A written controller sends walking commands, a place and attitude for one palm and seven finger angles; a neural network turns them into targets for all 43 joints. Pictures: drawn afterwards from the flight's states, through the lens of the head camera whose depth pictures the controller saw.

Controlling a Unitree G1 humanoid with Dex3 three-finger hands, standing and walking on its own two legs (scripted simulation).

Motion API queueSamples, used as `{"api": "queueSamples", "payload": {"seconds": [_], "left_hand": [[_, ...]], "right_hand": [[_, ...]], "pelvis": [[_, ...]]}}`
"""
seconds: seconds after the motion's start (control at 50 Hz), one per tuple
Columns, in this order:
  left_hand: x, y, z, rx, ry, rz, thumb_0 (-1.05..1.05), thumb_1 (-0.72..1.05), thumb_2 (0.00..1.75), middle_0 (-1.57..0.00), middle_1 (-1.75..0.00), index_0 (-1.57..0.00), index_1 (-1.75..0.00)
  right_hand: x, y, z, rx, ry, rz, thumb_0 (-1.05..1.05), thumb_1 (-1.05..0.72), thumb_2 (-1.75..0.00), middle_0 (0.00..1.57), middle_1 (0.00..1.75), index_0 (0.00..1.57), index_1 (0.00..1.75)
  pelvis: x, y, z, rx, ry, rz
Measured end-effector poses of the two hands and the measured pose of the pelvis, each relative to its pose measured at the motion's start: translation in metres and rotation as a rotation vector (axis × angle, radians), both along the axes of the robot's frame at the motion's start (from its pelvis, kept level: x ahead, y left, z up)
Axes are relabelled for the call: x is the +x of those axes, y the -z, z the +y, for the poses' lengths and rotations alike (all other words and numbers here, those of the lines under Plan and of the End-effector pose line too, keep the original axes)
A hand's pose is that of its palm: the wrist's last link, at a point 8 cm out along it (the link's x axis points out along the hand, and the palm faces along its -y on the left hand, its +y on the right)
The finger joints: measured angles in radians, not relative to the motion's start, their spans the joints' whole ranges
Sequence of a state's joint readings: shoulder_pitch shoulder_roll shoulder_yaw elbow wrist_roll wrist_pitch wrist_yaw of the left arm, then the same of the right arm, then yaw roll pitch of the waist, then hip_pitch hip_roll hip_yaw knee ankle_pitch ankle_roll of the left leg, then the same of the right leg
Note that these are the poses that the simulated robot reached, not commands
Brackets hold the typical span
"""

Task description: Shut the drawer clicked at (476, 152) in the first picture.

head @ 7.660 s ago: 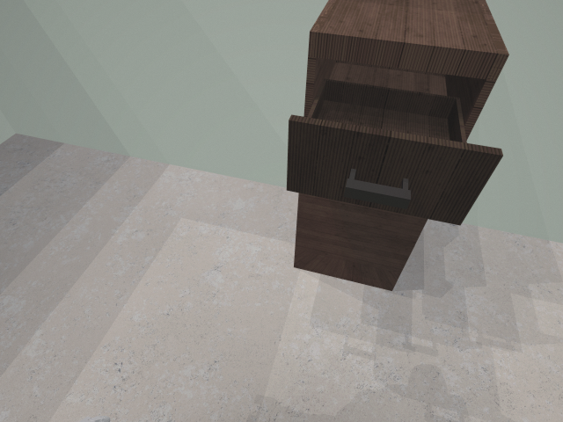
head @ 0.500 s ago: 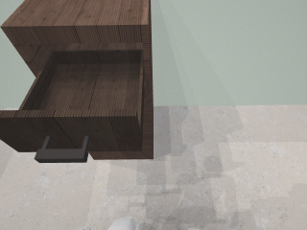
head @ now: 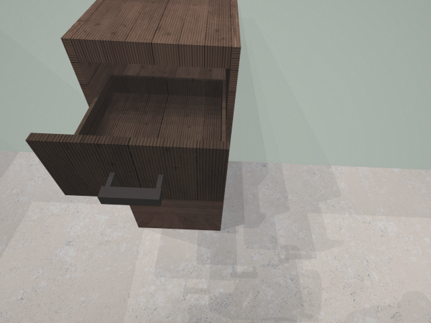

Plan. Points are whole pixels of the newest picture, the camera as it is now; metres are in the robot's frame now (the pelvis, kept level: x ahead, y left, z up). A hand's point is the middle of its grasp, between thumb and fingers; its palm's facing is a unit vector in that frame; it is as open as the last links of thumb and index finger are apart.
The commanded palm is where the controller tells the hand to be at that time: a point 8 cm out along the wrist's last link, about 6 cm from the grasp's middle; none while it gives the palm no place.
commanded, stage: come to a stop and stand still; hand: left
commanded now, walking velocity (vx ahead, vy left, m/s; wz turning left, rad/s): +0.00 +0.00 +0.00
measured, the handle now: (133, 187) +0.35 +0.20 +0.04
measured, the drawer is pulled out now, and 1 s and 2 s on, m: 0.27 0.27 0.27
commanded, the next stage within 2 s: look again from close up in 0.48 s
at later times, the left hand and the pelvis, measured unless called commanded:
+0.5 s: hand out of the picture -0.05 +0.15 -0.18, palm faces +0.03 -0.99 -0.16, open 7.4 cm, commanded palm none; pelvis -0.03 -0.01 +0.00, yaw +0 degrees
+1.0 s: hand out of the picture +0.01 +0.17 -0.18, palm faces +0.02 -0.98 -0.17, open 7.4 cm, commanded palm none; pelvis +0.00 +0.01 +0.00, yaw +0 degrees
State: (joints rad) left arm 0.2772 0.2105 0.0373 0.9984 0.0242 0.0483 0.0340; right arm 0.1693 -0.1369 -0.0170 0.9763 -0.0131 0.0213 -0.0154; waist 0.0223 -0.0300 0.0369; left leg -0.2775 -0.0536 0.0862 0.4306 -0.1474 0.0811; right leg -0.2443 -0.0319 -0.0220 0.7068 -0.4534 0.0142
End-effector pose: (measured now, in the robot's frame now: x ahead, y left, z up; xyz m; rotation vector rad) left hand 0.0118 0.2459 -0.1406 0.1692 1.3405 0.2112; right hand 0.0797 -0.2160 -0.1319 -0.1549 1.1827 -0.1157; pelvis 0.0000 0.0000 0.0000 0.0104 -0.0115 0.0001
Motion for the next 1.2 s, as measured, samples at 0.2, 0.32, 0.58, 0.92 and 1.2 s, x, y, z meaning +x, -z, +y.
{"api": "queueSamples", "payload": {"seconds": [0.2,0.32,0.58,0.92,1.2], "left_hand": [[-0.040,0.002,-0.032,-0.056,0.026,0.062,0.01,0.91,0.90,-0.20,-0.29,-0.20,-0.30],[-0.045,0.009,-0.043,-0.096,0.029,0.073,0.01,0.91,0.90,-0.20,-0.29,-0.20,-0.30],[-0.074,0.004,-0.046,-0.077,-0.002,0.129,0.00,0.91,0.90,-0.20,-0.29,-0.20,-0.30],[-0.018,0.012,-0.026,-0.064,0.020,-0.019,0.01,0.91,0.90,-0.20,-0.29,-0.20,-0.30],[0.000,0.016,-0.018,-0.077,0.053,0.013,0.01,0.91,0.90,-0.20,-0.29,-0.20,-0.30]], "right_hand": [[-0.077,0.011,-0.018,-0.007,0.083,0.144,-0.01,-0.94,-0.90,0.20,0.30,0.20,0.30],[-0.129,0.008,-0.017,-0.023,0.108,0.269,0.00,-0.92,-0.90,0.20,0.30,0.20,0.30],[-0.153,0.014,0.004,0.042,0.120,0.326,0.00,-0.91,-0.90,0.20,0.30,0.20,0.30],[-0.078,0.014,-0.002,-0.014,0.034,0.160,0.02,-0.94,-0.90,0.20,0.30,0.20,0.30],[-0.023,-0.003,-0.005,-0.056,0.011,0.073,0.01,-0.92,-0.90,0.20,0.30,0.20,0.30]], "pelvis": [[-0.016,-0.002,-0.002,-0.011,0.011,-0.023],[-0.021,-0.002,-0.004,-0.012,0.007,-0.025],[-0.026,-0.002,-0.009,-0.011,0.002,-0.008],[-0.004,0.007,0.006,-0.024,-0.011,-0.003],[0.013,0.002,0.009,-0.027,0.008,0.001]]}}
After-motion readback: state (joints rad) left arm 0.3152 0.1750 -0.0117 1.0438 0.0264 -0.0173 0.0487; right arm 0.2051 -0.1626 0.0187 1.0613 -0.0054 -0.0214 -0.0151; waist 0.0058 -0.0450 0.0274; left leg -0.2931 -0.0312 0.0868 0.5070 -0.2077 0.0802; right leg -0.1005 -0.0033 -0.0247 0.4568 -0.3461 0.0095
